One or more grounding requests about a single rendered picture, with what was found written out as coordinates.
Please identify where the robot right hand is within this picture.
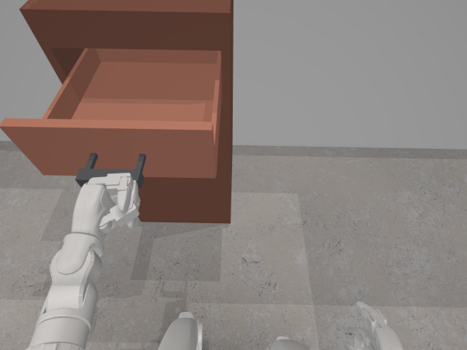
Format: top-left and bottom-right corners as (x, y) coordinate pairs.
(350, 301), (404, 350)

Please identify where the robot left hand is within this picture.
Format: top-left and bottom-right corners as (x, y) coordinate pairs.
(72, 173), (141, 242)

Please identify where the handle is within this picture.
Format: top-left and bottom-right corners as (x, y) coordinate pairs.
(75, 153), (146, 189)

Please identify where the cabinet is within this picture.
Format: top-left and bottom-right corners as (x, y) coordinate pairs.
(19, 0), (234, 223)

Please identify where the left robot thigh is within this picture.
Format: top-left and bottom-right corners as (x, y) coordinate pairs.
(158, 318), (203, 350)

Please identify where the drawer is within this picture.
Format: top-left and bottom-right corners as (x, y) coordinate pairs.
(0, 48), (222, 179)

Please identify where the left robot forearm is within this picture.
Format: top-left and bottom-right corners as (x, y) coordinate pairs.
(25, 233), (104, 350)

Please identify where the left robot shin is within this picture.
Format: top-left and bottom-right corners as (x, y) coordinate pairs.
(178, 312), (194, 319)

